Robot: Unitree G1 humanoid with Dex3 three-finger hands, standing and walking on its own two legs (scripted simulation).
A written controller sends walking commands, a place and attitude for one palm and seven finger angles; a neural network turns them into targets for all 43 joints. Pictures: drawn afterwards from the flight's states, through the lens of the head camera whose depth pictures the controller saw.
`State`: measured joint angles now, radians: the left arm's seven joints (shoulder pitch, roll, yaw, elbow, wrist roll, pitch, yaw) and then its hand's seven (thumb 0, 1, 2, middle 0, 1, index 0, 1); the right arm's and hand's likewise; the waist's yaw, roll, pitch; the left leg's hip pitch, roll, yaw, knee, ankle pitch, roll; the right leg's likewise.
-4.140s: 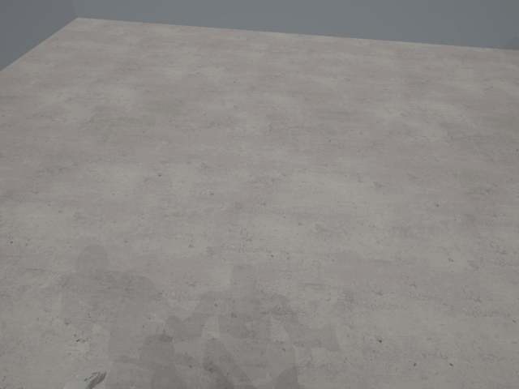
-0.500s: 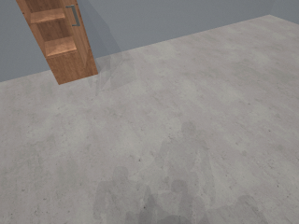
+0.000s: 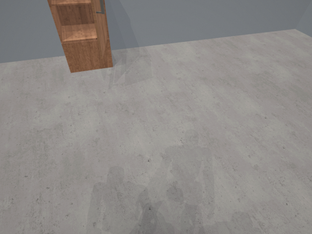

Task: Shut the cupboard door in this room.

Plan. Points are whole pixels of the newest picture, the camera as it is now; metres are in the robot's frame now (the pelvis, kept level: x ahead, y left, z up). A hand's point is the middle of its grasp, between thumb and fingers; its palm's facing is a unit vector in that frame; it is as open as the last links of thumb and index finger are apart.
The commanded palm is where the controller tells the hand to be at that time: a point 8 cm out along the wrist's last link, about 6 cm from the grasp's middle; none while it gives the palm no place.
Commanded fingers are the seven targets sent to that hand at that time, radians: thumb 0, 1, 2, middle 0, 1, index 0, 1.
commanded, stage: turn or walk to find it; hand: left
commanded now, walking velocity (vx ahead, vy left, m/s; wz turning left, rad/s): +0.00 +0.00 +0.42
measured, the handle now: (98, 2) +1.55 +0.55 +0.02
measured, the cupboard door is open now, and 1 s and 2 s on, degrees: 75 75 75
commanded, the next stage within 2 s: none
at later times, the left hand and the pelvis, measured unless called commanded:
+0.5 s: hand out of the picture +0.03 +0.24 -0.18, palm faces +0.22 -0.96 -0.19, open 7.4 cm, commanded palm none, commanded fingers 0.00 0.90 0.90 -0.20 -0.30 -0.20 -0.30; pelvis -0.01 +0.04 +0.00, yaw +12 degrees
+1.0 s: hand out of the picture +0.02 +0.19 -0.14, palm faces +0.39 -0.87 -0.29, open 7.4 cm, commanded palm none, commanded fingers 0.00 0.90 0.90 -0.20 -0.30 -0.20 -0.30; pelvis +0.00 -0.03 +0.00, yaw +25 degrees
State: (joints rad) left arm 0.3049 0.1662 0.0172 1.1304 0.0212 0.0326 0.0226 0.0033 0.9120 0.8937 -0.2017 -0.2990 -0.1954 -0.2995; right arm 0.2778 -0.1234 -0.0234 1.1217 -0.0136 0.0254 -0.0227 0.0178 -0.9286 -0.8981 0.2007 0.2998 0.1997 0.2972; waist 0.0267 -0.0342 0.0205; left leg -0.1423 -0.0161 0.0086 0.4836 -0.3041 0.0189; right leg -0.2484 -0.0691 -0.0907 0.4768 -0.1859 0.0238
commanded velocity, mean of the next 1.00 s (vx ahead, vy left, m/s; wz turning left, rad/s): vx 0.00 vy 0.00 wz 0.42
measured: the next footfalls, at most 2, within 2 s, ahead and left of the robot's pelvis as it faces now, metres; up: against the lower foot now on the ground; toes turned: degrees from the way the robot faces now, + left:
right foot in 0.86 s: +0.08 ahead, -0.11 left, +0.00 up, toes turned +19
left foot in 1.34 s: -0.07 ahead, +0.10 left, +0.00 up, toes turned +40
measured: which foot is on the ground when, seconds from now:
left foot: down 0.00-0.86, up 0.88-1.00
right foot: down 0.00-0.34, up 0.36-0.84, down 0.86-1.00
